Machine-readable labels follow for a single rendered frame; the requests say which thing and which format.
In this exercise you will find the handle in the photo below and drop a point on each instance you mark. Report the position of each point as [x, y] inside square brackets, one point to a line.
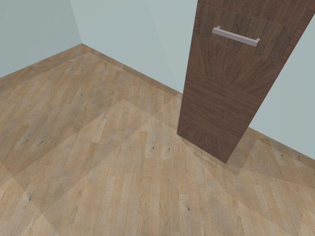
[235, 36]

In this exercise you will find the cabinet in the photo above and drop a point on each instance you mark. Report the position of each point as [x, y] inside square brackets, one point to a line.
[224, 87]

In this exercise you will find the drawer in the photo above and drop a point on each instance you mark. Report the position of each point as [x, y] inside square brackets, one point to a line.
[274, 37]

